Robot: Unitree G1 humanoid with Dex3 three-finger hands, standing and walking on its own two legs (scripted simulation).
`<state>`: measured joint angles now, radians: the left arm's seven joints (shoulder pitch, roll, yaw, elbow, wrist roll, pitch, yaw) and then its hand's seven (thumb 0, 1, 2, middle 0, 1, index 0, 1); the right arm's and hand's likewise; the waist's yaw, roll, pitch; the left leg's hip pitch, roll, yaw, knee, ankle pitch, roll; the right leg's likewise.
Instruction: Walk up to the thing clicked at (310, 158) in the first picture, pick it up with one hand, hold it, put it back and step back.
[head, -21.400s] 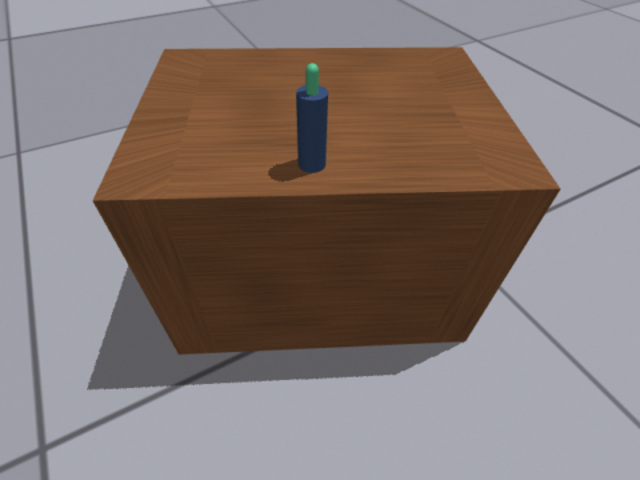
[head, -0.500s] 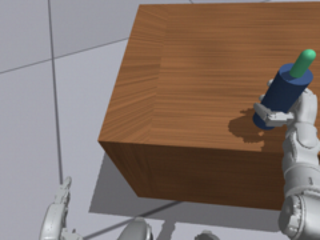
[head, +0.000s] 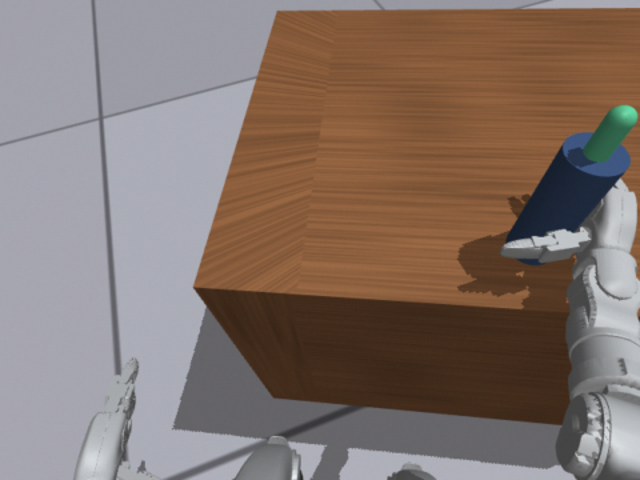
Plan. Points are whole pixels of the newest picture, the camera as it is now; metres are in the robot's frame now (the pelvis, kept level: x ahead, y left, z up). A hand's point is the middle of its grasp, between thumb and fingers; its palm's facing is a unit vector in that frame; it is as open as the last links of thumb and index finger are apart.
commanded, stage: withdraw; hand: right
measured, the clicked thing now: (568, 191) +0.44 -0.24 +0.10
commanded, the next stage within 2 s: rise in 0.26 s
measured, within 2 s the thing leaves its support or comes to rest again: neither
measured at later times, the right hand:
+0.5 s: hand out of the picture +0.44 -0.33 +0.18, palm faces +0.33 +0.92 -0.18, open 17.4 cm
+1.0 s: hand out of the picture +0.32 -0.34 +0.14, palm faces +0.43 +0.81 -0.40, open 17.4 cm
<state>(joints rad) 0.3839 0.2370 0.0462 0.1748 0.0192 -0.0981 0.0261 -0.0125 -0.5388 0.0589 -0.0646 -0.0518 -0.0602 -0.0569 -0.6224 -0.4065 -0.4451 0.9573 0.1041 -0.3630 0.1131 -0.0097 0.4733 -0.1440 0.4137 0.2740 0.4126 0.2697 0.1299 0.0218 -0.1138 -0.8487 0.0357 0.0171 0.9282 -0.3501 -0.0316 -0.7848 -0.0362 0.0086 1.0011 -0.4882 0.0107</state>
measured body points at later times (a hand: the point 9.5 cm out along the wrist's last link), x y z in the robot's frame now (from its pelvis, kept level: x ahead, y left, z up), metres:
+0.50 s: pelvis +0.01 +0.00 +0.03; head +0.05 +0.00 +0.48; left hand +0.17 +0.26 -0.02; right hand +0.42 -0.37 +0.19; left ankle +0.05 +0.14 -0.68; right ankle +0.00 -0.12 -0.68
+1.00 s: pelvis +0.03 -0.01 +0.05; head +0.04 +0.00 +0.50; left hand +0.19 +0.25 -0.02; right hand +0.30 -0.38 +0.17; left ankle +0.05 +0.14 -0.68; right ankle +0.00 -0.12 -0.68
